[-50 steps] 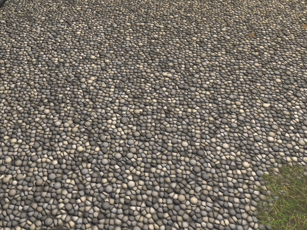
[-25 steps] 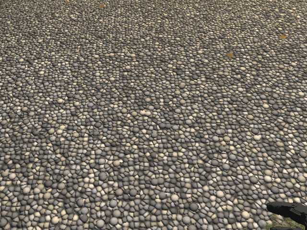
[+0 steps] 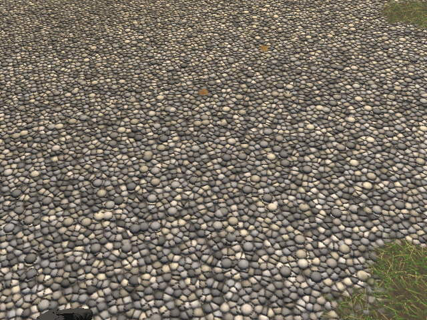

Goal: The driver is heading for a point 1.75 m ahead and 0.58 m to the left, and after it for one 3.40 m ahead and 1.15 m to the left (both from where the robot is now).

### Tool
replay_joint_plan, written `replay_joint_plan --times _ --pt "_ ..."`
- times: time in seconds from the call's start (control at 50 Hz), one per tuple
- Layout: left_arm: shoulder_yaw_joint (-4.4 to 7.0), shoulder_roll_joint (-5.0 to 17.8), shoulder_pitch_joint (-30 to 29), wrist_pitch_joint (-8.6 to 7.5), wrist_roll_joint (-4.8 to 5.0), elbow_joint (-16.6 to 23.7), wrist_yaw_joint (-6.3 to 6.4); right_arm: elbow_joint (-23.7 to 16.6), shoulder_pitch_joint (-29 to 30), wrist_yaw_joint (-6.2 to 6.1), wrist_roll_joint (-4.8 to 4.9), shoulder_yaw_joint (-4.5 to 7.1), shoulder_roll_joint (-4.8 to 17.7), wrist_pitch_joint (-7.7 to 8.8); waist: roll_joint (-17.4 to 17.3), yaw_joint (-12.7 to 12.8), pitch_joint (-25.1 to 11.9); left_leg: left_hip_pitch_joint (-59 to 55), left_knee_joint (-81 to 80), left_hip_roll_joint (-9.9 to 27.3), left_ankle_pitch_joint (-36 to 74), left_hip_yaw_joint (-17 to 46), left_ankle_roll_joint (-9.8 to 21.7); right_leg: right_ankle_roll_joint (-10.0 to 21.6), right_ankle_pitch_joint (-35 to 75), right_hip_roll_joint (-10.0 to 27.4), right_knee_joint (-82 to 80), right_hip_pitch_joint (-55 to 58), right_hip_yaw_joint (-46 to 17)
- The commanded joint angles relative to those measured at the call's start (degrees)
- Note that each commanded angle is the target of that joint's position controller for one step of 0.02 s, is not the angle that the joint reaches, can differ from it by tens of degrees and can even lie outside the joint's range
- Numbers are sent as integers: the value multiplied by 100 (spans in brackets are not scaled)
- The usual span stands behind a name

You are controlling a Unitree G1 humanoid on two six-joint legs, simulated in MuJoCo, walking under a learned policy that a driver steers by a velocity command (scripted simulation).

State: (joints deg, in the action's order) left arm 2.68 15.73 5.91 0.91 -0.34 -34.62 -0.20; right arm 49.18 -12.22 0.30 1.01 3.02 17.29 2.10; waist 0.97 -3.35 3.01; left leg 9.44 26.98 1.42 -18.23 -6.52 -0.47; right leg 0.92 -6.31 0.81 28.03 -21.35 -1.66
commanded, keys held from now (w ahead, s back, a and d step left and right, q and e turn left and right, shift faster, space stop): q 0.98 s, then no key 0.02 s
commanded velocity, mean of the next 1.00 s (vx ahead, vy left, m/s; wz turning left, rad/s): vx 0.02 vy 0.00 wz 0.42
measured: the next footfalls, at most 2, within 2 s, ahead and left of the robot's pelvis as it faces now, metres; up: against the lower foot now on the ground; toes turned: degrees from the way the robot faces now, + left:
left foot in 0.38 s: +0.04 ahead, +0.13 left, +0.00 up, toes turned +12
right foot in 0.92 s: +0.14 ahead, -0.07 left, +0.00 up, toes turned +34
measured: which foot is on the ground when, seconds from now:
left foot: down 0.00-0.00, up 0.02-0.36, down 0.38-0.92, up 0.94-1.00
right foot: down 0.00-0.38, up 0.40-0.90, down 0.92-1.00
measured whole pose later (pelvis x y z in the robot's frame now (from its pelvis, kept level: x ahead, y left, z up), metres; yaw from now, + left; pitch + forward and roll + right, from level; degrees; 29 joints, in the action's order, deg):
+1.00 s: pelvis +0.04 +0.01 +0.00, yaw +31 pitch +1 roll -1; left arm 4.7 16.9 6.8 -1.1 -0.9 -46.3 1.0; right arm 40.6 -8.4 -1.7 1.1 4.6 20.2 -2.7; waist -2.8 -0.9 3.0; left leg 23.7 51.8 -7.3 -29.1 10.8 -1.1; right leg 0.8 -13.1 -2.0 25.7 -13.4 -2.7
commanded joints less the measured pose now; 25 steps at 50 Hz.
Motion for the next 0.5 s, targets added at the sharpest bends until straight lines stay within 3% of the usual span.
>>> replay_joint_plan --times 0.02,0.04,0.06,0.12,0.18,0.28,0.34,0.36,0.38,0.4,0.42,0.44,0.46,0.48,0.5 --pt "178 866 436 -23 -182 300 131 -250 -553 78 -253 -164 25 104 1080 61 -1735 1201 1323 243 -1032 421 -87 1445 3916 1918 -225 2765 -1895" --pt "54 330 454 -39 -167 222 87 -226 -204 69 -160 -126 270 5 847 354 -1697 1322 1560 315 -1811 790 -261 1639 3071 1865 -434 2461 -1947" --pt "39 344 332 -79 -164 121 47 -301 45 55 -64 -72 477 -63 770 351 -1363 1466 1642 331 -1763 839 -295 1458 2540 1643 -543 2229 -1708" --pt "162 722 -201 -143 -144 10 77 -146 -88 -84 -66 33 692 -290 735 176 -979 1057 1893 342 -1105 888 -444 1133 1961 1453 -791 1255 -1147" --pt "256 866 -290 -86 -94 -100 177 -146 -181 -133 -12 104 695 -391 762 199 -817 1077 2411 177 -967 612 -461 1225 1673 1454 -857 944 -757" --pt "295 757 -403 -13 -50 -313 272 -361 75 -118 -6 122 460 -488 691 290 -721 1137 2205 249 -796 504 -263 1263 1173 1618 -847 982 -464" --pt "332 809 -636 53 82 -399 306 -323 -274 -8 -29 163 456 -483 681 27 -797 502 1030 91 51 229 -14 951 1018 1539 -414 903 -137" --pt "333 737 -592 76 163 -475 314 -275 -440 26 -77 197 519 -472 485 -43 -713 241 343 -20 560 273 179 646 473 1325 -3 734 99" --pt "316 537 -218 105 118 -587 302 -349 -450 -6 -129 299 919 -444 -597 127 -521 -83 -513 577 1630 1414 534 72 -623 806 1131 64 683" --pt "255 368 -535 91 -64 -295 323 -545 -345 -68 -160 435 1649 -408 -2045 173 -184 -287 -982 1944 3067 3537 1540 -474 -2921 -215 2374 -1484 856" --pt "297 490 -1022 57 -52 -194 360 -603 -501 -36 -415 390 1545 -277 -1515 -166 -463 -68 -1163 2123 2773 3884 2049 -409 -3347 -274 3490 -1545 -55" --pt "354 625 -894 52 43 -270 358 -642 -237 -38 -391 354 1378 -166 -1093 40 -436 -93 -1091 1833 2389 3353 1828 -310 -2866 -124 3805 -1611 -279" --pt "407 698 -673 57 46 -426 374 -705 106 -73 -225 350 1254 -124 -788 224 -367 -162 -979 1491 2066 2919 1478 -291 -2323 -25 3764 -1671 -310" --pt "445 771 -583 63 7 -534 406 -757 282 -115 -89 297 1056 -125 -718 270 -391 -270 -929 1344 2023 2740 1265 -318 -1993 35 3667 -1715 -341" --pt "456 755 -533 53 -7 -580 409 -779 300 -162 -39 246 931 -139 -745 305 -471 -277 -894 1214 2294 2594 1195 -374 -1726 11 3715 -1562 -336"
Keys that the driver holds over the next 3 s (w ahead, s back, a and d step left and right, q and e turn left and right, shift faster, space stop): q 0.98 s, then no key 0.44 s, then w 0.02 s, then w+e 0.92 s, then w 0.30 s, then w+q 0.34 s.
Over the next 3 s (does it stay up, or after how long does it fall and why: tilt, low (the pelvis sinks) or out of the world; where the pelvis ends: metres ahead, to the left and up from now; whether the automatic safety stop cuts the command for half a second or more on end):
stays up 0.79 0.11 0.01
